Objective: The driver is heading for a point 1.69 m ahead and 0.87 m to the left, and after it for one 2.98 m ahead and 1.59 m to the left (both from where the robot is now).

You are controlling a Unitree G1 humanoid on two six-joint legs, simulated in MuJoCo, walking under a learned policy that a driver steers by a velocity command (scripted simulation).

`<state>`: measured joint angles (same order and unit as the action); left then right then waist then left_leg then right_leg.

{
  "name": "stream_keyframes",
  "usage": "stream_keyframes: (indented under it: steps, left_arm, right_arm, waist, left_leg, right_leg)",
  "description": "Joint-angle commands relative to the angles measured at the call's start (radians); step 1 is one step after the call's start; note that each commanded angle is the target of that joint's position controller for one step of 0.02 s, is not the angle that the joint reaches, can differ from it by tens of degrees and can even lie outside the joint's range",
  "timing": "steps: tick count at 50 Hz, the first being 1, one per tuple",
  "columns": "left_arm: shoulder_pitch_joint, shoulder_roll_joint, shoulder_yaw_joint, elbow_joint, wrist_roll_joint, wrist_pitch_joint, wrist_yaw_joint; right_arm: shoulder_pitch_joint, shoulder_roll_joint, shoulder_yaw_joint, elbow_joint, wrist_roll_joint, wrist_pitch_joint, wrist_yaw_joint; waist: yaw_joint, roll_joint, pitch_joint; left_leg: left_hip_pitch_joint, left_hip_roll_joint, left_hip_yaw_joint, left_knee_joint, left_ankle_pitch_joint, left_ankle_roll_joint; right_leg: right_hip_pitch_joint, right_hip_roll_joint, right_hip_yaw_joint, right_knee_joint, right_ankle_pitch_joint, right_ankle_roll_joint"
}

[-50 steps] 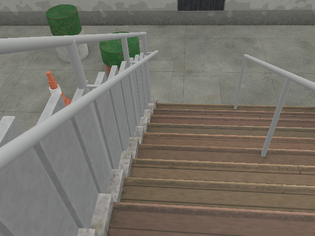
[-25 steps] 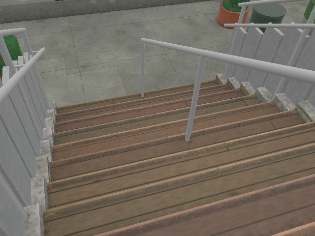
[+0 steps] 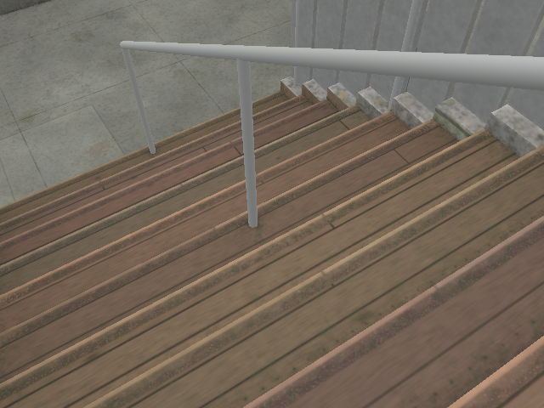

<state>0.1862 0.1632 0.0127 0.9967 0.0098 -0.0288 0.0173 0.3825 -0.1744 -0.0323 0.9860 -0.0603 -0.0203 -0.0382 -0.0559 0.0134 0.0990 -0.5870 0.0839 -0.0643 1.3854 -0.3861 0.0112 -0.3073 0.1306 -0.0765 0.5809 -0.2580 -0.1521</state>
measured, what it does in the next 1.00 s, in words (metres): goes down, turning left: left foot 0.17 m lower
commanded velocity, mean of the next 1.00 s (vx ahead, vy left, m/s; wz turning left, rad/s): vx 0.06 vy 0.00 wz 0.46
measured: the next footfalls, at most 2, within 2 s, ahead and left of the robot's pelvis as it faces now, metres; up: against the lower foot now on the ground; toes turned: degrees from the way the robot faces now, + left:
left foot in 0.56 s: +0.23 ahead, +0.25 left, -0.17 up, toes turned +17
right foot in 1.46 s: +0.21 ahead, -0.08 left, +0.00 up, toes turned +37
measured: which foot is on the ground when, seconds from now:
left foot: up 0.00-0.54, down 0.56-1.00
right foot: down 0.00-0.54, up 0.56-1.00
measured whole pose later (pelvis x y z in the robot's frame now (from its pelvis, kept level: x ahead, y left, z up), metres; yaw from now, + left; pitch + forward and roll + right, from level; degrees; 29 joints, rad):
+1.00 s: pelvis +0.15 +0.14 -0.18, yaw +33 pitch +0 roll -3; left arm -0.09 0.12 -0.06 0.54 0.05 0.12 0.05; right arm 0.33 -0.15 0.04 0.71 -0.01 0.03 -0.11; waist -0.11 -0.07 0.05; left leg -0.46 -0.19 -0.21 0.70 -0.21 0.08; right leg -1.13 0.13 0.02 2.07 -0.30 0.17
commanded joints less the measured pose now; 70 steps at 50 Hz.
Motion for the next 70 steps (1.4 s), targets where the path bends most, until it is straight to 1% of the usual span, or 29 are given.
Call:
stream_keyframes:
  steps: [1,3,5,9,13,16,22,24,25,27,28,29,30,31,32,33,34,36,37,40,42,44,49,51,61,64,68,69,70]
  left_arm:
    - [0.108,0.084,-0.003,0.019,-0.007,-0.032,0.025]
    - [0.102,0.144,0.018,-0.004,-0.015,-0.041,0.009]
    - [0.167,0.101,0.017,0.025,-0.025,-0.038,0.016]
    - [0.269,0.104,0.027,0.038,0.006,-0.010,0.048]
    - [0.282,0.113,0.029,0.010,0.019,-0.026,0.043]
    - [0.299,0.119,0.028,-0.013,0.027,-0.031,0.034]
    - [0.203,0.158,0.031,-0.110,0.027,0.032,0.053]
    - [0.240,0.180,0.042,-0.112,0.032,0.048,0.068]
    - [0.195,0.192,0.048,-0.121,0.024,0.059,0.069]
    - [0.149,0.176,0.052,-0.126,0.033,0.050,0.046]
    - [0.150,0.092,0.041,-0.125,0.033,0.045,0.027]
    - [0.212,0.074,0.034,-0.182,0.013,0.035,0.014]
    - [0.111,0.100,0.029,-0.305,-0.009,0.019,0.033]
    - [0.020,0.070,0.007,-0.321,0.042,0.026,0.058]
    - [-0.040,0.087,0.009,-0.294,0.077,0.055,0.062]
    - [-0.048,0.057,0.007,-0.322,0.062,0.078,0.052]
    - [-0.027,0.050,0.000,-0.315,0.071,0.098,0.042]
    - [-0.040,0.031,-0.006,-0.336,0.064,0.123,0.055]
    - [-0.026,0.051,0.000,-0.353,0.050,0.127,0.052]
    - [-0.132,0.041,-0.009,-0.396,0.040,0.126,0.063]
    - [-0.294,-0.017,-0.046,-0.483,0.045,0.144,0.050]
    - [-0.306,-0.005,-0.046,-0.520,0.053,0.137,0.045]
    - [-0.353,-0.020,-0.067,-0.558,0.030,0.136,0.026]
    - [-0.405,-0.023,-0.073,-0.586,0.033,0.134,0.023]
    - [-0.399,0.069,-0.046,-0.666,0.012,0.144,0.030]
    - [-0.417,0.084,-0.047,-0.695,0.006,0.140,0.030]
    - [-0.378,0.102,-0.041,-0.719,-0.002,0.156,0.007]
    - [-0.347,0.089,-0.052,-0.719,-0.008,0.147,0.006]
    - [-0.291,0.090,-0.057,-0.713,-0.008,0.142,-0.005]
  right_arm:
    - [0.160,-0.049,-0.014,0.007,0.006,0.046,0.000]
    - [0.163,-0.105,-0.032,-0.004,0.024,0.065,0.004]
    - [0.070,-0.141,-0.047,-0.036,-0.001,0.059,0.001]
    - [-0.130,-0.108,-0.044,-0.133,0.009,0.064,0.002]
    - [-0.197,-0.099,-0.046,-0.186,0.003,0.059,0.003]
    - [-0.277,-0.128,-0.064,-0.238,0.004,0.069,0.022]
    - [-0.448,-0.102,-0.050,-0.316,0.077,0.082,0.087]
    - [-0.414,-0.117,-0.054,-0.310,0.081,0.084,0.091]
    - [-0.317,-0.117,-0.058,-0.275,0.073,0.082,0.089]
    - [0.035,-0.175,-0.088,-0.138,0.058,0.049,0.063]
    - [0.079,-0.257,-0.098,-0.124,0.060,0.037,0.065]
    - [0.099,-0.329,-0.097,-0.168,0.096,0.014,0.092]
    - [0.119,-0.425,-0.139,-0.161,0.112,0.019,0.084]
    - [0.070,-0.360,-0.117,-0.164,0.111,0.025,0.056]
    - [-0.049,-0.226,-0.074,-0.200,0.108,0.040,0.030]
    - [-0.075,-0.218,-0.060,-0.216,0.080,0.053,0.014]
    - [-0.113,-0.201,-0.037,-0.230,0.062,0.063,0.014]
    - [-0.186,-0.210,-0.022,-0.265,0.039,0.064,0.020]
    - [-0.207,-0.194,-0.004,-0.268,0.050,0.048,0.011]
    - [-0.137,-0.167,0.024,-0.281,0.066,0.029,-0.012]
    - [-0.066,-0.141,0.045,-0.304,0.046,0.039,-0.049]
    - [-0.029,-0.159,0.038,-0.303,0.028,0.035,-0.063]
    - [0.023,-0.145,0.029,-0.331,0.049,0.042,-0.090]
    - [0.028,-0.161,0.017,-0.357,0.052,0.024,-0.080]
    - [-0.013,-0.226,-0.018,-0.408,0.038,0.030,-0.046]
    - [-0.013,-0.241,-0.033,-0.406,0.045,0.028,-0.044]
    - [-0.025,-0.272,-0.053,-0.399,0.038,0.025,-0.036]
    - [-0.075,-0.285,-0.049,-0.412,0.025,0.024,-0.022]
    - [-0.133,-0.314,-0.060,-0.419,0.025,0.027,-0.014]
  waist:
    - [-0.019,-0.012,-0.106]
    - [-0.029,-0.092,-0.159]
    - [0.012,-0.059,-0.134]
    - [0.074,-0.063,-0.061]
    - [0.063,0.008,-0.003]
    - [0.093,-0.086,-0.026]
    - [0.144,-0.086,0.032]
    - [0.147,-0.056,0.038]
    - [0.101,-0.075,0.002]
    - [-0.062,0.066,-0.171]
    - [-0.043,0.176,-0.178]
    - [0.021,0.154,-0.283]
    - [-0.054,0.203,-0.458]
    - [-0.019,0.148,-0.358]
    - [-0.008,0.107,-0.219]
    - [0.001,0.178,-0.206]
    - [0.053,0.085,-0.174]
    - [0.091,0.054,-0.155]
    - [0.125,0.051,-0.147]
    - [0.073,0.048,-0.160]
    - [0.010,0.046,-0.150]
    - [-0.008,0.067,-0.203]
    - [-0.048,0.066,-0.178]
    - [-0.058,0.021,-0.166]
    - [-0.063,0.094,-0.230]
    - [-0.058,0.047,-0.250]
    - [-0.063,0.114,-0.232]
    - [-0.025,0.054,-0.240]
    - [0.012,0.109,-0.251]
  left_leg:
    - [0.231,-0.029,0.020,-0.282,0.216,-0.028]
    - [0.125,-0.047,0.024,-0.195,0.406,0.010]
    - [-0.004,-0.034,-0.066,-0.225,0.480,0.037]
    - [-0.281,-0.060,-0.152,-0.182,0.370,0.051]
    - [-0.280,-0.089,-0.122,-0.228,0.460,0.024]
    - [-0.293,-0.080,-0.090,-0.245,0.515,0.030]
    - [0.120,-0.039,0.085,-0.791,0.582,0.003]
    - [0.202,-0.038,0.099,-0.856,0.430,0.021]
    - [0.264,-0.045,0.115,-0.869,0.390,0.048]
    - [0.621,-0.051,0.072,-1.048,0.465,0.094]
    - [0.781,0.031,-0.026,-0.793,0.790,0.075]
    - [0.890,0.194,-0.296,-0.623,1.393,0.114]
    - [0.998,0.363,-0.597,-0.869,1.167,0.281]
    - [0.884,0.329,-0.577,-0.948,0.746,0.281]
    - [0.722,0.185,-0.408,-0.944,0.385,0.176]
    - [0.602,0.196,-0.449,-0.954,0.348,0.175]
    - [0.417,0.181,-0.453,-0.958,0.267,0.154]
    - [0.217,0.099,-0.397,-0.957,0.276,0.118]
    - [0.158,0.027,-0.330,-0.918,0.173,0.090]
    - [0.166,-0.003,-0.375,-0.869,0.321,0.069]
    - [0.212,-0.035,-0.406,-0.869,0.270,0.083]
    - [0.384,0.010,-0.518,-0.882,0.327,0.108]
    - [0.527,0.007,-0.589,-0.915,0.201,0.142]
    - [0.515,0.006,-0.583,-0.924,0.198,0.177]
    - [0.527,0.047,-0.578,-0.954,0.522,0.331]
    - [0.555,0.076,-0.555,-0.960,0.567,0.331]
    - [0.513,0.075,-0.512,-1.021,0.514,0.319]
    - [0.419,0.078,-0.450,-1.111,0.554,0.299]
    - [0.323,0.054,-0.378,-1.175,0.514,0.256]
  right_leg:
    - [-0.119,-0.335,0.126,-0.117,0.968,-0.084]
    - [-0.033,-0.312,0.110,-0.055,0.860,-0.052]
    - [0.031,-0.331,0.196,0.003,0.590,-0.054]
    - [0.153,-0.414,0.314,0.076,0.416,-0.077]
    - [0.037,-0.440,0.278,0.128,0.349,-0.111]
    - [0.029,-0.456,0.265,0.210,0.291,-0.098]
    - [-0.206,-0.426,0.116,0.206,-0.255,-0.002]
    - [-0.214,-0.446,0.112,0.296,-0.316,-0.006]
    - [-0.195,-0.452,0.108,0.407,-0.218,-0.022]
    - [-0.216,-0.314,-0.059,0.966,-0.188,0.016]
    - [-0.547,-0.180,-0.147,1.487,-0.591,0.067]
    - [-0.753,-0.178,-0.029,1.718,-0.697,0.093]
    - [-0.920,-0.105,-0.003,1.787,-0.595,0.133]
    - [-1.030,-0.144,0.044,1.724,-0.443,0.153]
    - [-1.035,-0.147,0.052,1.621,-0.294,0.152]
    - [-1.005,-0.128,0.072,1.653,-0.260,0.162]
    - [-0.934,-0.143,0.118,1.649,-0.106,0.171]
    - [-0.889,-0.102,0.097,1.715,-0.051,0.206]
    - [-0.887,-0.106,0.131,1.619,0.070,0.226]
    - [-0.910,-0.073,0.089,1.614,0.072,0.264]
    - [-0.976,-0.040,0.069,1.516,0.073,0.289]
    - [-1.056,-0.018,0.113,1.568,-0.010,0.304]
    - [-1.079,-0.016,0.123,1.541,-0.049,0.331]
    - [-1.051,-0.013,0.109,1.522,-0.044,0.326]
    - [-0.808,-0.015,0.103,1.646,-0.213,0.279]
    - [-0.755,-0.043,0.121,1.561,-0.241,0.272]
    - [-0.634,-0.066,0.128,1.501,-0.307,0.254]
    - [-0.475,-0.093,0.068,1.265,-0.360,0.219]
    - [-0.277,-0.115,0.045,1.077,-0.400,0.178]
Over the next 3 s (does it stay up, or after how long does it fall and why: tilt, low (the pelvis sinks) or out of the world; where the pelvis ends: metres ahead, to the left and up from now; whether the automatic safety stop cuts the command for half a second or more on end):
stays up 0.69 0.33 -0.39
